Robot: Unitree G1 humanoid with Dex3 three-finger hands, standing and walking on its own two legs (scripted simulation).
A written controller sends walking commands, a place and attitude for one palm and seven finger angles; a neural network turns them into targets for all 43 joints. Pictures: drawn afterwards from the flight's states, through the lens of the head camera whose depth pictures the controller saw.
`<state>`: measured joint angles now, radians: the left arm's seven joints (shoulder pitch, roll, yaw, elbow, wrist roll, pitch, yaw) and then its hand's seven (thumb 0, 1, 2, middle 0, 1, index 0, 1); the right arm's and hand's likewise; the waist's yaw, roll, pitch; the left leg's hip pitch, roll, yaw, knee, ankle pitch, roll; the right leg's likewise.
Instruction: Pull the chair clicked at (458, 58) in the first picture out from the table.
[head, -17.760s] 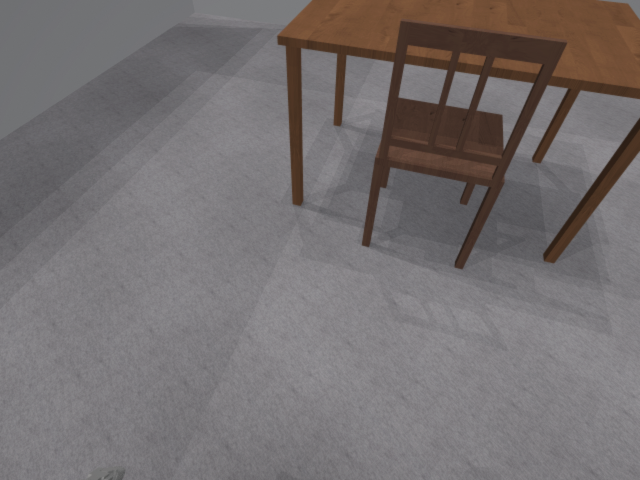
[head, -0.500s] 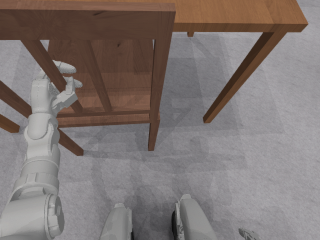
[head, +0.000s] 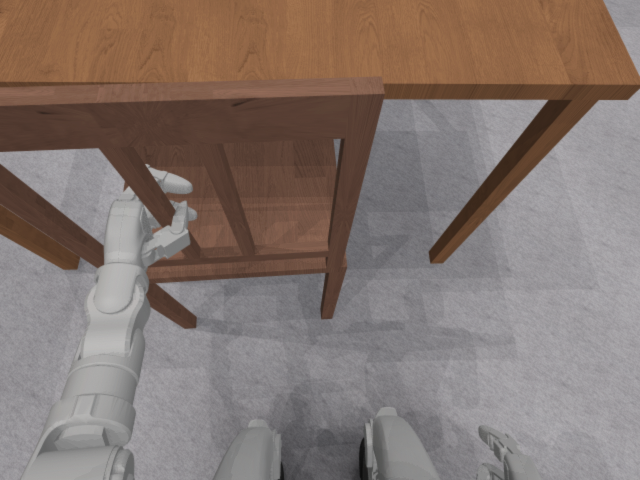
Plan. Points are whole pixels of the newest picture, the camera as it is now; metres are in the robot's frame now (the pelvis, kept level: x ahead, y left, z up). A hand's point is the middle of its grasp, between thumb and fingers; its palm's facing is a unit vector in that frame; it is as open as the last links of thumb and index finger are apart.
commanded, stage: step backward, pulling the chair out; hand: left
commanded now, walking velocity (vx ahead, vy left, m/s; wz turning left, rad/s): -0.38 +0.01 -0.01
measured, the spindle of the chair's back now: (163, 211) +0.44 +0.20 -0.01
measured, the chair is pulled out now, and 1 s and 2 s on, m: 0.02 0.08 0.24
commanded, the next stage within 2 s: none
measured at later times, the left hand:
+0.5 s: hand (189, 237) +0.40 +0.16 +0.00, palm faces +0.06 -0.99 -0.15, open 5.1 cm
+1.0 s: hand (197, 270) +0.35 +0.14 +0.00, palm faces +0.00 -0.99 -0.15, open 5.1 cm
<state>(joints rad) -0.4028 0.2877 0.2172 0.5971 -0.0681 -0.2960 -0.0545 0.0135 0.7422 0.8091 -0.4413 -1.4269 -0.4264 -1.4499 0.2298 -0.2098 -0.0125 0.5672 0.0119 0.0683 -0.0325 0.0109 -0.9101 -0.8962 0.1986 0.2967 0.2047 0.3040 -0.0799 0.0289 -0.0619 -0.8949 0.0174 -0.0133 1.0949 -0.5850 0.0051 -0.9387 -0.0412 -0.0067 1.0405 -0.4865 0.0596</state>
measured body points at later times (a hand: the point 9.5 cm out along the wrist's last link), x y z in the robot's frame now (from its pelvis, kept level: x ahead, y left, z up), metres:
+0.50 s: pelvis +0.01 +0.01 +0.07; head +0.13 +0.01 +0.51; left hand +0.39 +0.21 +0.01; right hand +0.04 -0.26 -0.06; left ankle -0.04 +0.11 -0.65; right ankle +0.00 -0.14 -0.65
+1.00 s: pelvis -0.02 +0.04 +0.07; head +0.08 +0.03 +0.51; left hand +0.35 +0.20 +0.02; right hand +0.07 -0.24 -0.06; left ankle -0.02 +0.15 -0.66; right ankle +0.00 -0.10 -0.66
